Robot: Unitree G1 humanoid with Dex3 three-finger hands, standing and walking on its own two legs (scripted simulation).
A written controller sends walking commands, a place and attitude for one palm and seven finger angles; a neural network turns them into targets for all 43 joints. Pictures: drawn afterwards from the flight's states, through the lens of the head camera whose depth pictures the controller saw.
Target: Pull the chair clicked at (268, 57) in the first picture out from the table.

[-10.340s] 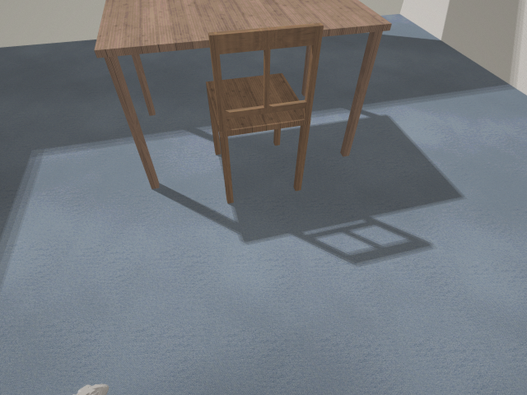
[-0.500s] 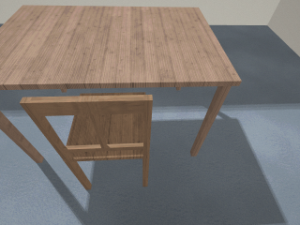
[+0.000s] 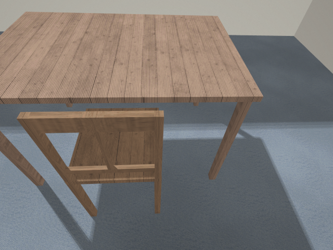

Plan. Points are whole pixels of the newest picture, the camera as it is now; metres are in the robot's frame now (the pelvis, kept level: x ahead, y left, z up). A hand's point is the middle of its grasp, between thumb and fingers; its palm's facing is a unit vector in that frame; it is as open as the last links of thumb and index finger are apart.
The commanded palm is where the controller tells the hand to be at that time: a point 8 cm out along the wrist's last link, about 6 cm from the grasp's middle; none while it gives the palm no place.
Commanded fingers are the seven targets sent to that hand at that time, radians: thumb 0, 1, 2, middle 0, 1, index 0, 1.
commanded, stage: look again from close up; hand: left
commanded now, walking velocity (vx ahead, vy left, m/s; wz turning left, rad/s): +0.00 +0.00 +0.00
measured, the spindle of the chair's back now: (105, 150) +0.44 +0.24 -0.12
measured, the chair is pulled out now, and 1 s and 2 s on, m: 0.00 0.00 0.00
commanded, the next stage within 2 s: raise the hand toward the chair's back in 0.12 s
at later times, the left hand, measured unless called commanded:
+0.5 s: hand (107, 213) +0.20 +0.15 -0.01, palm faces +0.10 -1.00 -0.01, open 8.1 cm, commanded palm +0.12 +0.22 -0.07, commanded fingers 0.00 0.55 0.75 -0.17 -0.25 -0.17 -0.25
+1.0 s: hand (101, 234) +0.17 +0.17 -0.06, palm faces +0.09 -1.00 -0.02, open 12.4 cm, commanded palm +0.13 +0.23 -0.05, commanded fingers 0.00 -0.03 0.50 -0.11 -0.15 -0.11 -0.15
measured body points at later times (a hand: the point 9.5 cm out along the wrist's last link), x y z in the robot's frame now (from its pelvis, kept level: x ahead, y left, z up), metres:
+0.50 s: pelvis -0.04 -0.03 -0.06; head -0.01 -0.03 +0.39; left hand +0.19 +0.21 +0.00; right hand +0.14 -0.28 -0.13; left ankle +0.01 +0.10 -0.74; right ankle -0.07 -0.12 -0.74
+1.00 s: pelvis -0.06 -0.03 -0.10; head +0.01 -0.04 +0.35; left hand +0.16 +0.22 -0.06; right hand +0.10 -0.25 -0.20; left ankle +0.01 +0.10 -0.74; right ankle -0.07 -0.12 -0.74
